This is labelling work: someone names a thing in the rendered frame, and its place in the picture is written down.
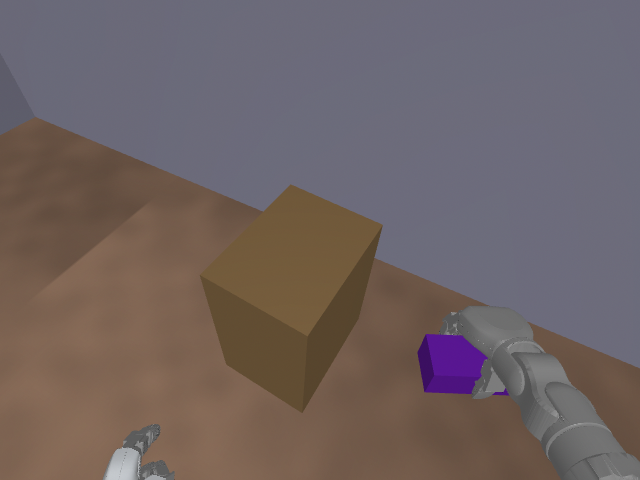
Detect right robot arm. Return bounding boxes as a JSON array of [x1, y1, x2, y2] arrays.
[[492, 337, 640, 480]]

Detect left robot hand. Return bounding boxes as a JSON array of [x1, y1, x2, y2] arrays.
[[102, 424, 175, 480]]

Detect right robot hand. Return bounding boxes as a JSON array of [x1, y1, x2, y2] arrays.
[[438, 306, 533, 399]]

